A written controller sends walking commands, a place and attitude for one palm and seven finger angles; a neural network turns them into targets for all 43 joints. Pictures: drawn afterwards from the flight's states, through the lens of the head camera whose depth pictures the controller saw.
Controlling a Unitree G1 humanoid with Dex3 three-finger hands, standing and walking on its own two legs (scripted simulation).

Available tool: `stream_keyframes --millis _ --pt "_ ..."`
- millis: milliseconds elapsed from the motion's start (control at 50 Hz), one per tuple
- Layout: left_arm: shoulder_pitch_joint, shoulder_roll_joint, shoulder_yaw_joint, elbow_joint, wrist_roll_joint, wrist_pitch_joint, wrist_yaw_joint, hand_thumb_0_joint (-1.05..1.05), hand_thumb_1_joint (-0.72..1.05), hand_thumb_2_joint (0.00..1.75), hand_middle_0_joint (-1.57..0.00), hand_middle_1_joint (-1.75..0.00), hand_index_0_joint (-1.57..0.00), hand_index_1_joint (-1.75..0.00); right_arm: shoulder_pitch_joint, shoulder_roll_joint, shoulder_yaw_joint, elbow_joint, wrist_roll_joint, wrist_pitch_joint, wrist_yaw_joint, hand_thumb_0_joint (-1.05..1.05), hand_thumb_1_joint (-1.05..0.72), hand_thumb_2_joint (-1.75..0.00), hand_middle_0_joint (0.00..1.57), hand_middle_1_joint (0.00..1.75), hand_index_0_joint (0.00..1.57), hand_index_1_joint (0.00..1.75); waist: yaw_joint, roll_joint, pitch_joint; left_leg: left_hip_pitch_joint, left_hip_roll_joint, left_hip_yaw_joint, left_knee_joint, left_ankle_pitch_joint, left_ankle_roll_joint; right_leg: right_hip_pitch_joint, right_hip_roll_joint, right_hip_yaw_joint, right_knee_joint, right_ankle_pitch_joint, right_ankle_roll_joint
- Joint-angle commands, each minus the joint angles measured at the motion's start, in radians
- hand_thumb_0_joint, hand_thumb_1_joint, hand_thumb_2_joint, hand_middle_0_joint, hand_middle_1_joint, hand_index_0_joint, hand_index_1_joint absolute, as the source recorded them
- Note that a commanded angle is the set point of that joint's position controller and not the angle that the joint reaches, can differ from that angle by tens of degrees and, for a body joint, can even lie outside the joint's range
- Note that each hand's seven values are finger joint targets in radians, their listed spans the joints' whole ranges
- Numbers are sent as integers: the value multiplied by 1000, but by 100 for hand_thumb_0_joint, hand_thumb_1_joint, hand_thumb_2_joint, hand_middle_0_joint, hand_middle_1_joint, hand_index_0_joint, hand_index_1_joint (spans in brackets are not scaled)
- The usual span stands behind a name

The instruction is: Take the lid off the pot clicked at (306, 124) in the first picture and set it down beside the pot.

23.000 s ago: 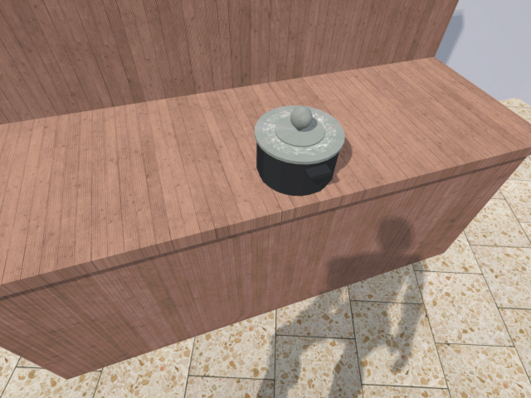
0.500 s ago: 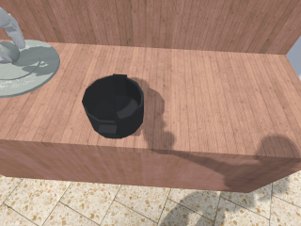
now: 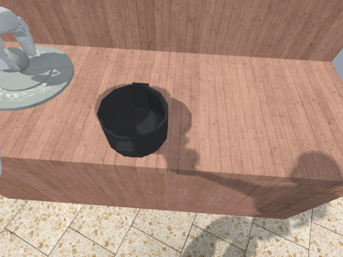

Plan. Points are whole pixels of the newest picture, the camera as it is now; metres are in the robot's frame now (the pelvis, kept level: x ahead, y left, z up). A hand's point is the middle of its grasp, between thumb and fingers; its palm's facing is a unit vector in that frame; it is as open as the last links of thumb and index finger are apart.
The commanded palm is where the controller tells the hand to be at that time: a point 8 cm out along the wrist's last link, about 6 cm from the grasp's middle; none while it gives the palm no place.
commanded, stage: lower the lid onto the table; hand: left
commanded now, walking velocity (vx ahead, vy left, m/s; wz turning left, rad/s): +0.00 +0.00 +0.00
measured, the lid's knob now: (15, 59) +0.50 +0.32 +0.17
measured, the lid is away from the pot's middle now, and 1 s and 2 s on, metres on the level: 0.23 0.24 0.23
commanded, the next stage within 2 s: none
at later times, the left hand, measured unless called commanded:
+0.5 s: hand (19, 71) +0.48 +0.31 +0.16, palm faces -0.40 -0.08 -0.91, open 7.7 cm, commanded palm +0.52 +0.31 +0.23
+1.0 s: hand (20, 79) +0.49 +0.32 +0.14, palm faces -0.42 -0.09 -0.90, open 7.7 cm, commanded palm +0.52 +0.31 +0.20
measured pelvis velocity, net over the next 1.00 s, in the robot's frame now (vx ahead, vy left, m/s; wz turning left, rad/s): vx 0.01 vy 0.01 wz -0.02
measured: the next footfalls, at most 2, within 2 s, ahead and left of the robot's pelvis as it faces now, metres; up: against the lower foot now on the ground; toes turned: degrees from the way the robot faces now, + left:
none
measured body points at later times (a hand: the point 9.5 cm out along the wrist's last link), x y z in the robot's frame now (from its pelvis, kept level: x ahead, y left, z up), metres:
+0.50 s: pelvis +0.00 +0.00 +0.00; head +0.08 +0.01 +0.44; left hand +0.50 +0.31 +0.21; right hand +0.00 -0.29 -0.12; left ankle -0.04 +0.06 -0.74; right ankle -0.01 -0.16 -0.74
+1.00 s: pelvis +0.01 +0.01 -0.01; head +0.10 +0.02 +0.43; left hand +0.50 +0.32 +0.19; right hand +0.01 -0.27 -0.13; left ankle -0.04 +0.06 -0.74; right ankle -0.01 -0.16 -0.74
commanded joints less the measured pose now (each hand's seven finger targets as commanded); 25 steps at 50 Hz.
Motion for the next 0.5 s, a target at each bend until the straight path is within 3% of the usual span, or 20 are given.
stream_keyframes --millis 0,40,80,100,160,180,200,260,300,380,440,480 --pt "-554 305 89 -246 5 -13 70 0 65 97 -81 -105 -82 -107 87 -171 -61 -72 -10 -14 -16 0 -90 -90 20 30 20 30 -7 109 -494 354 53 -74 16 682 -27 96 59 -31 26 298 -63" --pt "-506 338 120 -181 3 -20 71 0 65 97 -81 -105 -82 -107 93 -173 -56 -68 -7 -16 -22 0 -90 -90 20 30 20 30 -5 63 -460 310 51 -65 17 635 -17 113 58 -32 24 302 -61" --pt "-521 366 132 -214 -5 -30 76 0 65 97 -81 -105 -82 -107 85 -181 -58 -71 -5 -9 -23 0 -90 -90 20 30 20 30 -1 79 -469 301 49 -60 15 628 -17 129 49 -26 26 322 -65" --pt "-544 342 112 -233 0 -31 78 0 65 97 -81 -105 -82 -107 85 -174 -58 -74 -10 -9 -23 0 -90 -90 20 30 20 30 -5 108 -482 314 49 -62 10 634 -20 124 53 -25 25 313 -63" --pt "-514 272 63 -168 0 -29 76 0 65 97 -81 -105 -82 -107 93 -172 -57 -63 -4 -11 -25 0 -90 -90 20 30 20 30 -16 113 -413 304 57 -66 11 596 -26 57 59 -38 18 255 -65" --pt "-495 277 66 -153 -3 -33 77 0 65 97 -81 -105 -82 -107 97 -178 -60 -60 -2 -11 -24 0 -90 -90 20 30 20 30 -16 96 -394 293 56 -62 16 595 -26 50 56 -38 18 254 -67" --pt "-466 239 37 -85 0 -26 75 0 65 97 -81 -105 -82 -107 104 -177 -56 -51 -2 -9 -26 0 -90 -90 20 30 20 30 -28 63 -367 262 55 -50 16 538 -19 40 61 -37 22 237 -62" --pt "-530 261 36 -145 -3 -32 79 0 65 97 -81 -105 -82 -107 114 -181 -56 -48 0 -10 -33 0 -90 -90 20 30 20 30 -32 82 -412 258 50 -46 11 472 -13 61 59 -31 24 235 -65" --pt "-574 277 46 -209 -1 -43 85 0 65 97 -81 -105 -82 -107 126 -181 -62 -44 -5 -15 -36 0 -90 -90 20 30 20 30 -34 118 -474 311 55 -54 22 536 -17 67 62 -30 29 253 -65" --pt "-538 348 99 -191 -11 -70 93 0 65 97 -81 -105 -82 -107 138 -186 -57 -38 -3 -26 -51 0 -90 -90 20 30 20 30 -30 109 -480 294 53 -51 34 554 -10 92 59 -24 33 285 -65" --pt "-521 341 92 -164 -16 -76 91 0 65 97 -81 -105 -82 -107 144 -184 -53 -30 1 -22 -54 0 -90 -90 20 30 20 30 -32 110 -440 255 52 -46 27 512 -9 91 61 -29 34 276 -64" --pt "-498 325 80 -153 -11 -81 95 0 65 97 -81 -105 -82 -107 146 -187 -56 -30 0 -22 -51 0 -90 -90 20 30 20 30 -30 158 -421 271 54 -48 37 566 -20 53 62 -32 39 274 -70"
